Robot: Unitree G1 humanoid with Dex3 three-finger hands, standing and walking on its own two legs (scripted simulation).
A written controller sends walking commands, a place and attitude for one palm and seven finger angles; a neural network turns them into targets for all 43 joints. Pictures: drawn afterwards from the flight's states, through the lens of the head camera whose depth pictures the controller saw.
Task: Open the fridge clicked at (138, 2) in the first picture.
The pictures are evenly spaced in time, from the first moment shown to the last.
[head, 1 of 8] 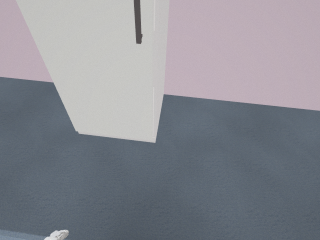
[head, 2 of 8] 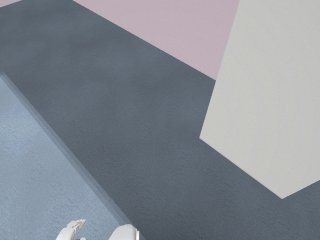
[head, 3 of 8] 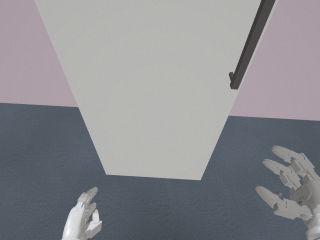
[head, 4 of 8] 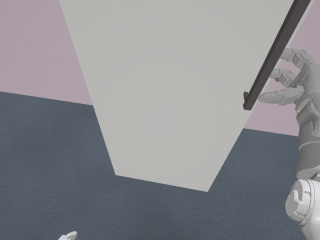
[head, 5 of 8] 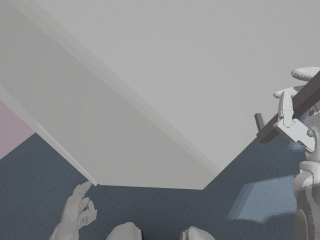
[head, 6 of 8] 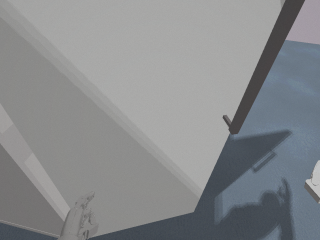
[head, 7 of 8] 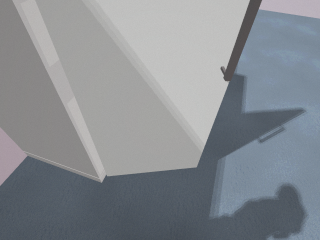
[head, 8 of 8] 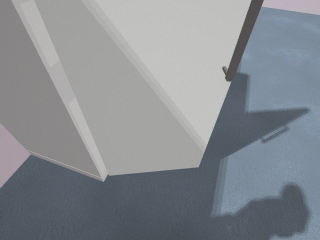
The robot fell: no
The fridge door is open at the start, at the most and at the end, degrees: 0 66 64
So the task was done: yes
